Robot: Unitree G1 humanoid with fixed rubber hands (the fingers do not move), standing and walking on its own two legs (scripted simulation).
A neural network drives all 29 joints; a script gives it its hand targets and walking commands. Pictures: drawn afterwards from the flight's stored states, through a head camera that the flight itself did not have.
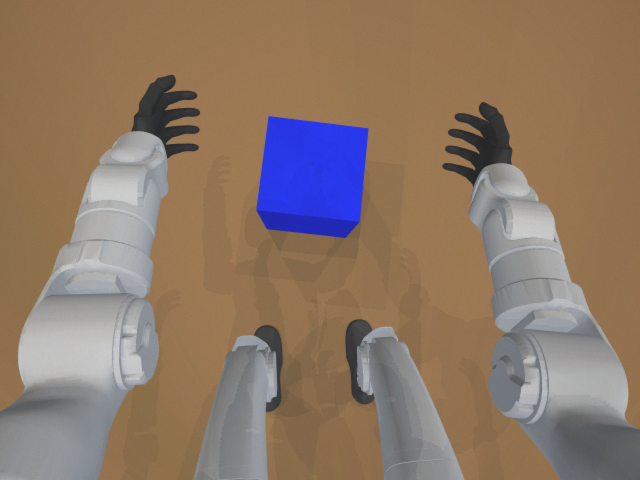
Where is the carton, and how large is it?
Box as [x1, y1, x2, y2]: [256, 116, 368, 237]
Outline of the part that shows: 269,116 256,208 267,228 345,237 359,221 368,128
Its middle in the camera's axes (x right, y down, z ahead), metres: -0.02 -0.13 +0.92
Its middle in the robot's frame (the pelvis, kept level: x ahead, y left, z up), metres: +0.56 -0.02 -0.54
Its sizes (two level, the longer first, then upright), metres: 0.210 0.200 0.250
